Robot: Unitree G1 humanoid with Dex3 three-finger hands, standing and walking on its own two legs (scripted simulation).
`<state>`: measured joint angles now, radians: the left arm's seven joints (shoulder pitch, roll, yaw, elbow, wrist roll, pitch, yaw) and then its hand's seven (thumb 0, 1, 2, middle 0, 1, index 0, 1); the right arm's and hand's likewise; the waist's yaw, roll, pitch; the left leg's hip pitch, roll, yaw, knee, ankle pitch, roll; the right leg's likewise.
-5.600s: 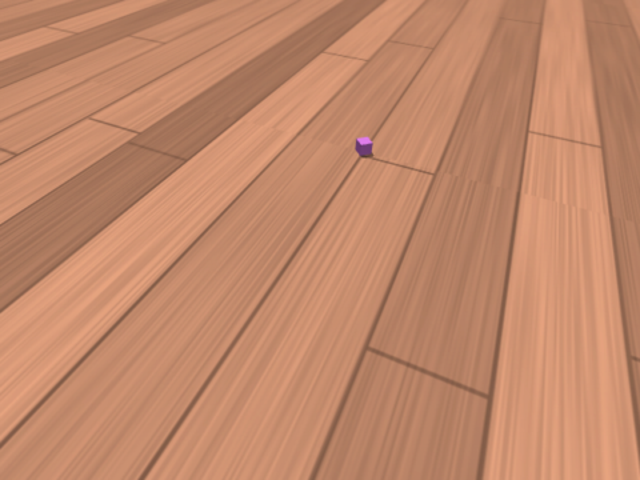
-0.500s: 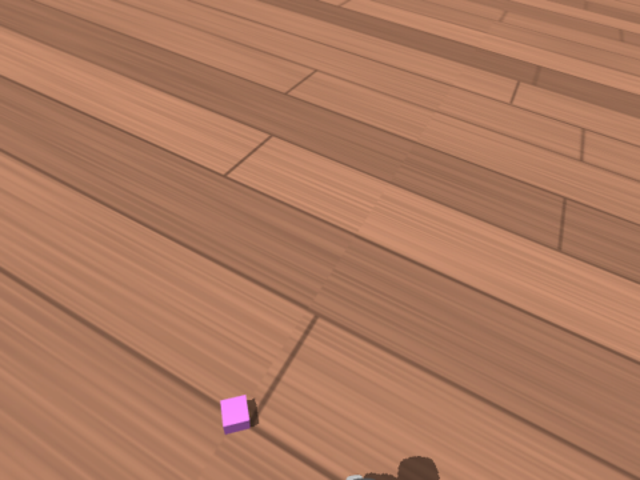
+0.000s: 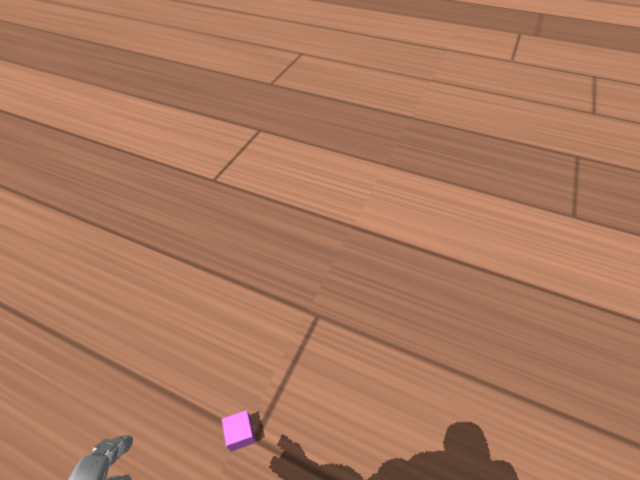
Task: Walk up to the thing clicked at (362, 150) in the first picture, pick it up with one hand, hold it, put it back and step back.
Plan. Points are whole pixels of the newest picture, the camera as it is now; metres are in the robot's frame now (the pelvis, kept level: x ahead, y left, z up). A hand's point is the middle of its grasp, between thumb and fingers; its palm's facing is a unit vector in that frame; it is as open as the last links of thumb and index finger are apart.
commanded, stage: walk up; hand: left
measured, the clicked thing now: (238, 430) +0.38 +0.24 -0.72
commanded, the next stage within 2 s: none
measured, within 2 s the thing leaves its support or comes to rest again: neither
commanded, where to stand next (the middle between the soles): +0.05 -0.02 m, yaw +2 degrees
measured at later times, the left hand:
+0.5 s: hand out of the picture -0.01 +0.23 -0.15, palm faces +0.02 -0.92 -0.39, open 7.4 cm
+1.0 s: hand out of the picture +0.00 +0.27 -0.13, palm faces +0.03 -0.91 -0.41, open 7.4 cm
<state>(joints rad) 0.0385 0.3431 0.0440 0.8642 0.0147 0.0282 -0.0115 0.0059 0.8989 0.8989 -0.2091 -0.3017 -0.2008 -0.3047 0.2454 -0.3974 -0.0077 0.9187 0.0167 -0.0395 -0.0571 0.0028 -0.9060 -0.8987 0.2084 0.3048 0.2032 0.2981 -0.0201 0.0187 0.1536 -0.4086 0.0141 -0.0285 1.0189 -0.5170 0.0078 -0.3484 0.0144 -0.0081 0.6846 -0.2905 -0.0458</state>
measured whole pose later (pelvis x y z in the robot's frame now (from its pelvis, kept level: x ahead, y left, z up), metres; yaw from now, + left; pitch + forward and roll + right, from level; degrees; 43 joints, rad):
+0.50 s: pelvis -0.04 -0.04 +0.00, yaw +1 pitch -3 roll -2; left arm 0.21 0.36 0.04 1.02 0.02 -0.01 0.01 0.01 0.90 0.90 -0.21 -0.30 -0.20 -0.30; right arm 0.13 -0.40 -0.04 0.92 -0.02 0.04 -0.01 0.00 -0.91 -0.90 0.21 0.30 0.20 0.30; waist 0.02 0.06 0.12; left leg -0.44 0.04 -0.08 0.79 -0.39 0.02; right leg -0.20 0.03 0.01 0.67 -0.41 0.00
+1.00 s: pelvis -0.04 -0.01 +0.01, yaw +3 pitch -3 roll +0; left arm 0.24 0.38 0.03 0.99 0.02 -0.05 0.00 0.01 0.90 0.90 -0.21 -0.30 -0.20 -0.31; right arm 0.19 -0.41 -0.06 0.99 -0.02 0.00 0.03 0.01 -0.91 -0.90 0.21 0.30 0.20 0.30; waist 0.00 0.03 0.08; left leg -0.35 0.00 -0.01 0.61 -0.28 0.01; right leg -0.14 -0.06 0.01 0.58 -0.38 0.05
